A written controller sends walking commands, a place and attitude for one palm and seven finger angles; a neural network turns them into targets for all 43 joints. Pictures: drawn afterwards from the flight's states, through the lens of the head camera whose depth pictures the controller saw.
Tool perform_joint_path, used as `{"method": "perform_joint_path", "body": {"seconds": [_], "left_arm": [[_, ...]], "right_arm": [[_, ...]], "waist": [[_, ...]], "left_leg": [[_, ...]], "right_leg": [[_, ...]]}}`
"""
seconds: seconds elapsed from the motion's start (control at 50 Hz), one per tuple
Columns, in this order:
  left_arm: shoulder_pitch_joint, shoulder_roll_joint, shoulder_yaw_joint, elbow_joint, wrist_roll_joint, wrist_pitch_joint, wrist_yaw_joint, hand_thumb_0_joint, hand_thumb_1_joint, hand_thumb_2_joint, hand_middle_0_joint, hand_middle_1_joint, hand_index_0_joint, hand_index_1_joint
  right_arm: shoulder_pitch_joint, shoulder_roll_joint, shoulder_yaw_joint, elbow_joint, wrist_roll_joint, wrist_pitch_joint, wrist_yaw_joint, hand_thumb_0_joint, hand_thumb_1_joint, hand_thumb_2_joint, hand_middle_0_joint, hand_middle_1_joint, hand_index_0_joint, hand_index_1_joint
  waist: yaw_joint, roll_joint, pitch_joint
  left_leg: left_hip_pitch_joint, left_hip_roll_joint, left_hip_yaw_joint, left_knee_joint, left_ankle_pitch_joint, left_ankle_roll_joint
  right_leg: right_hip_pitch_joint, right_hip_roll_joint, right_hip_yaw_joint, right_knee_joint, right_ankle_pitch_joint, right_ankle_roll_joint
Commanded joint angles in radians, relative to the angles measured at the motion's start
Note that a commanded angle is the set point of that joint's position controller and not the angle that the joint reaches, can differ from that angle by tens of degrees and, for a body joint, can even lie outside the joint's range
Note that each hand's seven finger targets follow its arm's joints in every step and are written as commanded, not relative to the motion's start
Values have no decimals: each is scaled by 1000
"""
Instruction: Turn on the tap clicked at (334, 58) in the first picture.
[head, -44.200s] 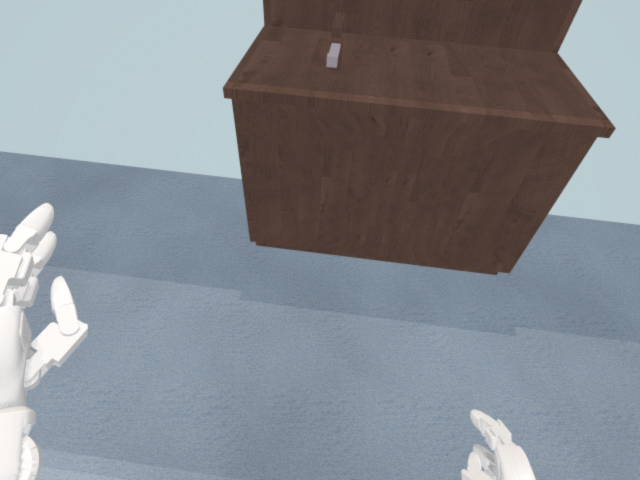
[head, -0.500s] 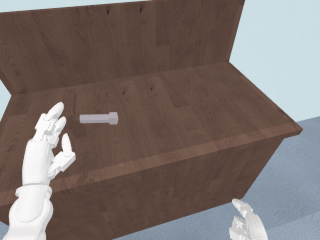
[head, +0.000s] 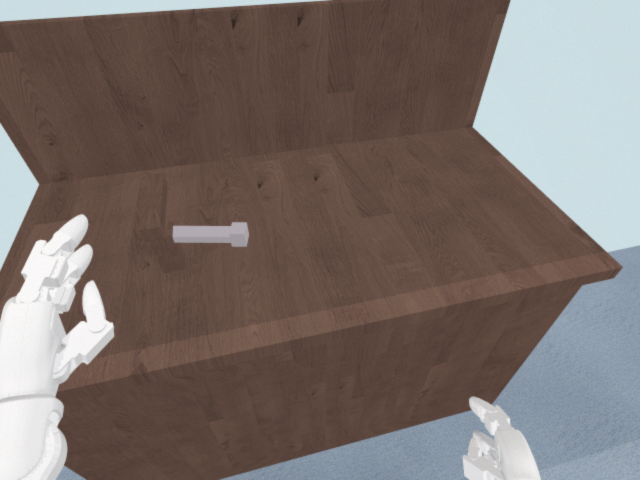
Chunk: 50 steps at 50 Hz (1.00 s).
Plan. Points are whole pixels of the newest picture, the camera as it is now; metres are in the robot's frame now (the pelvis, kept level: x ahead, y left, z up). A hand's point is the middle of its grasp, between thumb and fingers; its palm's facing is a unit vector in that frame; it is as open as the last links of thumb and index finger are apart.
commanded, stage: draw the hand back beside the body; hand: left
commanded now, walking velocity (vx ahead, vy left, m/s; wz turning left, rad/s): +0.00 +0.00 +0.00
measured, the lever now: (239, 234) +0.45 +0.20 +0.04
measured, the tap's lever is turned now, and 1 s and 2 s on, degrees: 75 75 75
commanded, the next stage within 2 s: step back with the hand held close in 0.06 s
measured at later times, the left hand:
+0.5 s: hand (111, 348) +0.18 +0.23 +0.15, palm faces +0.31 -0.86 -0.41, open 7.4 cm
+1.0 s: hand (61, 390) +0.14 +0.25 +0.15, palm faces +0.37 -0.83 -0.42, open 7.4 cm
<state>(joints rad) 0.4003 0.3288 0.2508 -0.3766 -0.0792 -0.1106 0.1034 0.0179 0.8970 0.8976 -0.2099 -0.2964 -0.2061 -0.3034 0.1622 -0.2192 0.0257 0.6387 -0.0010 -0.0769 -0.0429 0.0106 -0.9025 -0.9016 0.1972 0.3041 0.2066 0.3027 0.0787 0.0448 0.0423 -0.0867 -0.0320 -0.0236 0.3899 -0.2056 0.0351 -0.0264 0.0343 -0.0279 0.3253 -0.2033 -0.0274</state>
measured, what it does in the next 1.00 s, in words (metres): shifts its weight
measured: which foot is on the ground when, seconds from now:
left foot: down 0.00-1.00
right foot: down 0.00-1.00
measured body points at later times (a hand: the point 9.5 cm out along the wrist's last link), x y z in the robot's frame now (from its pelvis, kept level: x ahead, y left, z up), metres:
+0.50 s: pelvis -0.03 +0.00 -0.01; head -0.01 +0.00 +0.44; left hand +0.16 +0.28 +0.17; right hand +0.16 -0.23 -0.08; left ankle +0.01 +0.09 -0.75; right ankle -0.01 -0.10 -0.75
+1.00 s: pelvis -0.08 +0.02 -0.02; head -0.04 +0.03 +0.43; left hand +0.11 +0.30 +0.17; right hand +0.10 -0.22 -0.10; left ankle +0.01 +0.10 -0.75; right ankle -0.01 -0.10 -0.75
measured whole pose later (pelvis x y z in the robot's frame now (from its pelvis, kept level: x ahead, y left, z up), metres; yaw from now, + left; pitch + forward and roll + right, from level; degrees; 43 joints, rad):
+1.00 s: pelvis -0.08 +0.02 -0.02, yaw +0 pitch +1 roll -2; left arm 0.50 0.39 0.35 -0.57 -0.03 -0.17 0.16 0.02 0.89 0.90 -0.21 -0.30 -0.21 -0.30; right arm 0.19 -0.21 0.02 0.56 0.00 -0.06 -0.08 0.01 -0.90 -0.90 0.20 0.30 0.21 0.30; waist 0.01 0.01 0.05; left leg -0.44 -0.03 0.00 0.59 -0.17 0.05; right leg -0.38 0.03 -0.03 0.53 -0.17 0.00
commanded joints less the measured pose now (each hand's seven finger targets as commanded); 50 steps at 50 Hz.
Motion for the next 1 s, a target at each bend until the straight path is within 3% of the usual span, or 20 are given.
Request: {"method": "perform_joint_path", "body": {"seconds": [0.0, 0.14, 0.16, 0.18, 0.22, 0.24, 0.3, 0.38, 0.4, 0.44, 0.48, 0.5, 0.66, 0.68, 0.7, 0.76, 0.86, 0.88, 0.96, 0.98], "left_arm": [[-130, 175, 106, -226, 7, -70, 15, 0, 900, 900, -200, -300, -200, -300], [-98, 171, 109, -217, 1, -70, 13, 0, 900, 900, -200, -300, -200, -300], [-136, 192, 123, -246, -1, -74, 14, 0, 900, 900, -200, -300, -200, -300], [-343, 344, 281, -344, -6, -121, 32, 0, 900, 900, -200, -300, -200, -300], [-77, 192, 181, -161, 1, -113, 12, 0, 900, 900, -200, -300, -200, -300], [-42, 163, 150, -180, 2, -107, 4, 0, 900, 900, -200, -300, -200, -300], [11, 164, 146, -244, 6, -107, 5, 0, 900, 900, -200, -300, -200, -300], [38, 225, 198, -311, 9, -99, 21, 0, 900, 900, -200, -300, -200, -300], [47, 213, 193, -310, 10, -100, 23, 0, 900, 900, -200, -300, -200, -300], [47, 222, 200, -327, 11, -100, 29, 0, 900, 900, -200, -300, -200, -300], [45, 247, 223, -357, 14, -105, 38, 0, 900, 900, -200, -300, -200, -300], [56, 224, 208, -346, 16, -106, 39, 0, 900, 900, -200, -300, -200, -300], [52, 206, 195, -348, 34, -110, 55, 0, 900, 900, -200, -300, -200, -300], [56, 229, 216, -355, 36, -110, 59, 0, 900, 900, -200, -300, -200, -300], [57, 202, 196, -351, 37, -110, 59, 0, 900, 900, -200, -300, -200, -300], [37, 211, 200, -361, 42, -112, 66, 0, 900, 900, -200, -300, -200, -300], [49, 221, 213, -404, 41, -117, 79, 0, 900, 900, -200, -300, -200, -300], [57, 240, 234, -411, 41, -115, 82, 0, 900, 900, -200, -300, -200, -300], [61, 209, 226, -407, 52, -119, 80, 0, 900, 900, -200, -300, -200, -300], [53, 229, 243, -419, 56, -120, 80, 0, 900, 900, -200, -300, -200, -300]], "right_arm": [[-148, -109, -42, -161, -1, -60, -9, 0, -900, -900, 200, 300, 200, 300], [-150, -106, -43, -165, 0, -66, -10, 0, -900, -900, 200, 300, 200, 300], [-152, -107, -43, -167, -1, -67, -10, 0, -900, -900, 200, 300, 200, 300], [-167, -93, -19, -240, 15, -53, -21, 0, -900, -900, 200, 300, 200, 300], [-127, -100, -31, -185, 2, -27, -26, 0, -900, -900, 200, 300, 200, 300], [-124, -105, -38, -203, 3, -16, -23, 0, -900, -900, 200, 300, 200, 300], [-115, -117, -46, -222, 3, 1, -28, 0, -900, -900, 200, 300, 200, 300], [-122, -119, -54, -245, 6, 11, -39, 0, -900, -900, 200, 300, 200, 300], [-113, -116, -56, -246, 6, 14, -42, 0, -900, -900, 200, 300, 200, 300], [-111, -119, -62, -254, 10, 14, -45, 0, -900, -900, 200, 300, 200, 300], [-115, -122, -64, -253, 7, 11, -49, 0, -900, -900, 200, 300, 200, 300], [-106, -121, -65, -249, 7, 11, -49, 0, -900, -900, 200, 300, 200, 300], [-88, -134, -71, -251, 13, -17, -49, 0, -900, -900, 200, 300, 200, 300], [-86, -138, -71, -248, 9, -20, -51, 0, -900, -900, 200, 300, 200, 300], [-80, -131, -70, -245, 9, -20, -51, 0, -900, -900, 200, 300, 200, 300], [-73, -133, -71, -243, 10, -26, -48, 0, -900, -900, 200, 300, 200, 300], [-68, -131, -67, -234, 6, -34, -47, 0, -900, -900, 200, 300, 200, 300], [-71, -133, -68, -232, 3, -35, -48, 0, -900, -900, 200, 300, 200, 300], [-72, -130, -66, -232, 0, -38, -48, 0, -900, -900, 200, 300, 200, 300], [-79, -133, -67, -231, -2, -40, -49, 0, -900, -900, 200, 300, 200, 300]], "waist": [[-15, 57, -97], [-13, 11, -89], [-12, 17, -103], [-33, 73, 9], [-44, -72, -48], [-49, -65, -93], [-44, 25, -188], [-44, -6, -208], [-45, -25, -210], [-48, -26, -194], [-50, 31, -194], [-50, 33, -192], [-64, 21, -127], [-63, 18, -135], [-65, 5, -139], [-69, -19, -124], [-74, 7, -145], [-74, 36, -150], [-71, 73, -142], [-70, 94, -152]], "left_leg": [[41, 50, -34, -59, 140, -19], [34, 54, -27, -55, 140, -14], [39, 53, -28, -54, 136, -13], [-40, 66, -55, -22, 50, 1], [-30, 75, -71, 29, 105, 6], [-12, 84, -66, 43, 147, 6], [-2, 106, -62, 40, 260, 7], [-32, 119, -77, 39, 269, 4], [-49, 122, -82, 42, 262, 6], [-78, 124, -91, 42, 200, 3], [-105, 125, -104, 28, 160, 5], [-128, 131, -111, 20, 123, 6], [-287, 146, -158, -33, -255, 25], [-296, 146, -168, -50, -262, 24], [-310, 147, -164, -42, -275, 27], [-319, 134, -151, 19, -294, 23], [-319, 138, -164, 32, -296, 18], [-327, 145, -172, 7, -292, 21], [-451, 192, -227, -84, -360, 45], [-462, 203, -241, -103, -349, 51]], "right_leg": [[-47, -31, 24, -51, 99, -23], [-50, -32, 21, -53, 105, -20], [-45, -34, 23, -55, 103, -19], [-138, -81, 119, -78, 171, -12], [-165, -118, 114, -56, 279, -4], [-159, -129, 112, -34, 315, -1], [-140, -124, 89, 26, 321, 6], [-171, -122, 90, 50, 277, 9], [-170, -118, 87, 58, 266, 11], [-196, -119, 95, 61, 221, 7], [-202, -118, 103, 74, 190, 2], [-198, -107, 92, 82, 152, 5], [-240, -88, 109, 89, -62, 12], [-226, -83, 105, 95, -69, 12], [-221, -82, 103, 97, -81, 14], [-268, -111, 130, 73, -115, -1], [-292, -113, 125, 106, -110, -8], [-279, -104, 120, 120, -101, -5], [-165, -48, 87, 210, -46, 22], [-136, -38, 84, 239, -12, 25]]}}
